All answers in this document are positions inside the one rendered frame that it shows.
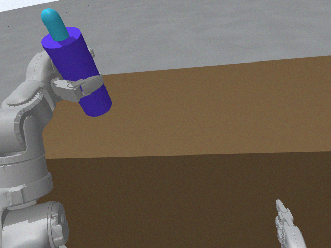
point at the left robot hand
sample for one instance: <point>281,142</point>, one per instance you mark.
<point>41,68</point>

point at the left robot arm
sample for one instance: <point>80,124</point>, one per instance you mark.
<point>24,177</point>

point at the right robot hand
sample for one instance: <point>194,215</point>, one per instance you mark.
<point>288,234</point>

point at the bottle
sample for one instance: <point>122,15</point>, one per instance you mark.
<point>67,49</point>

